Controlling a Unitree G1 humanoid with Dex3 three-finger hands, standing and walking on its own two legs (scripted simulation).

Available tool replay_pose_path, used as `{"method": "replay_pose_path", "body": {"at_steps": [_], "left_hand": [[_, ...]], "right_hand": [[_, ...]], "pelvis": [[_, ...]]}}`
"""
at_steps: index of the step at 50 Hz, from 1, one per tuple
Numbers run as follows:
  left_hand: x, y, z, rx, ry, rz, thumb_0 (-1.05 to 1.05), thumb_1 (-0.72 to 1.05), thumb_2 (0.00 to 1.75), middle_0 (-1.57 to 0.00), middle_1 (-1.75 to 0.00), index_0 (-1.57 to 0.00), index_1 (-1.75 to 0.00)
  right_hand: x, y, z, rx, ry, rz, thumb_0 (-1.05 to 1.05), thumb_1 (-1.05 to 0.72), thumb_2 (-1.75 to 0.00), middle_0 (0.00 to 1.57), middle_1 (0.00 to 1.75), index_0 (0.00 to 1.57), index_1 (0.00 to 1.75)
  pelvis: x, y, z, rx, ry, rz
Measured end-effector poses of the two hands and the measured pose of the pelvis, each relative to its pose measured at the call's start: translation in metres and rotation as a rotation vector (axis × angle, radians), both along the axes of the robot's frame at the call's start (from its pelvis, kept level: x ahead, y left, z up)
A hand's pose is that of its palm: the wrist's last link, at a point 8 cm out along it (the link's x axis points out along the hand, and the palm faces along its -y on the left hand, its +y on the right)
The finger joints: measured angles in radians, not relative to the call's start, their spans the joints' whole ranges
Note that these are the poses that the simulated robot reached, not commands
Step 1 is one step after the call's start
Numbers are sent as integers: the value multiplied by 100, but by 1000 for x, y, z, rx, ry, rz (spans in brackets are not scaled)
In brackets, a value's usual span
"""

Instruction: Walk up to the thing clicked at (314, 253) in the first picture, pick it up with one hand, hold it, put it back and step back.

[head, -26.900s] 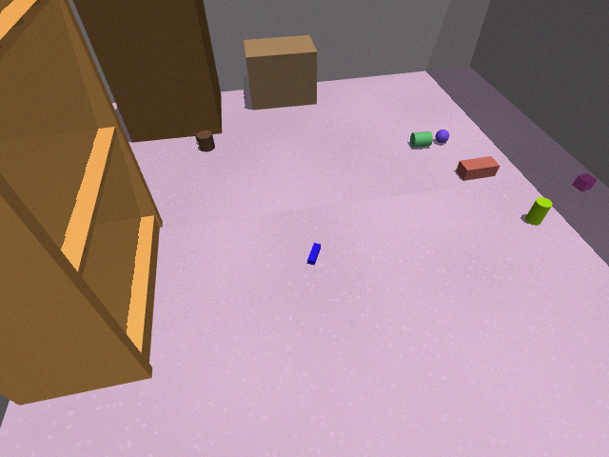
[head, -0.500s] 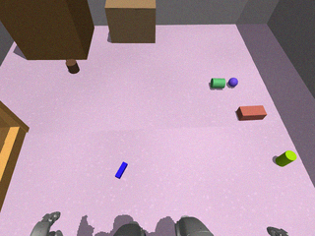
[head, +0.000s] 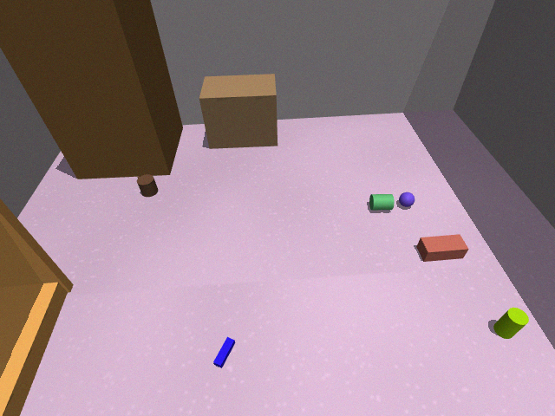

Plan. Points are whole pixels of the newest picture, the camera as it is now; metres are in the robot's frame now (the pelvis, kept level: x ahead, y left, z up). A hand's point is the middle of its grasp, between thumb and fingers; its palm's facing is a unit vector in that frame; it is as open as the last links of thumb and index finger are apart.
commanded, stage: walk up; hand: left
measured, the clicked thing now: (224, 352) +0.53 +0.23 -0.76
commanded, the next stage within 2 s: none
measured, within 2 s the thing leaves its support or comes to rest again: neither
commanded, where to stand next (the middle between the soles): +0.12 -0.02 m, yaw +2 degrees
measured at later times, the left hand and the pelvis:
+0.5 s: hand out of the picture +0.08 +0.26 -0.14, palm faces -0.06 -0.91 -0.41, open 7.4 cm; pelvis +0.04 -0.02 +0.00, yaw -1 degrees
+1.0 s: hand out of the picture +0.16 +0.25 -0.17, palm faces -0.01 -0.93 -0.37, open 7.4 cm; pelvis +0.06 -0.02 -0.02, yaw +0 degrees
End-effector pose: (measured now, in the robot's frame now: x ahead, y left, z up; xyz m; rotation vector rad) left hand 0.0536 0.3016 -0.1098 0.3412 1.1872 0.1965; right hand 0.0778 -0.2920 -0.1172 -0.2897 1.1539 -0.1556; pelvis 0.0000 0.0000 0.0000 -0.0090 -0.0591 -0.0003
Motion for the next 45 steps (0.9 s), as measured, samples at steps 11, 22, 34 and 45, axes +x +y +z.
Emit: {"method": "replay_pose_path", "body": {"at_steps": [11,22,34,45], "left_hand": [[29,-4,0,-23,-23,-11,1,91,90,-20,-30,-20,-30],[30,-1,5,32,12,-42,1,91,90,-20,-30,-20,-30],[24,0,11,61,86,53,1,91,90,-20,-30,-20,-30],[93,1,-21,-5,21,49,1,91,90,-20,-30,-20,-30]], "right_hand": [[3,-4,10,-28,22,-24,1,-90,-90,21,30,21,30],[-4,-34,7,-31,23,-61,1,-90,-90,21,30,21,30],[45,-36,-3,-44,105,-2,1,-90,-90,20,30,20,30],[118,0,-1,-55,-44,47,1,-90,-90,21,30,21,30]], "pelvis": [[7,0,7,-2,13,-1],[23,-15,1,16,19,-19],[68,-14,0,7,11,7],[75,-5,-12,8,11,10]]}}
